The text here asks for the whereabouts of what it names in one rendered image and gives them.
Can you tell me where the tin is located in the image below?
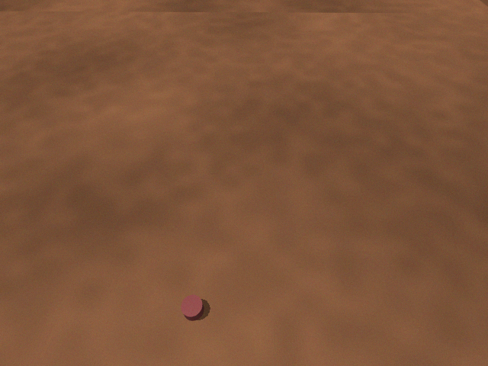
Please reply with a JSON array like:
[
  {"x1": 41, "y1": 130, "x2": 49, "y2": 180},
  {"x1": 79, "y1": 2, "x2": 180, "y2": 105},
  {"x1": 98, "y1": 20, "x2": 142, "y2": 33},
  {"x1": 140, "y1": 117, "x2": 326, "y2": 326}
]
[{"x1": 181, "y1": 295, "x2": 204, "y2": 321}]

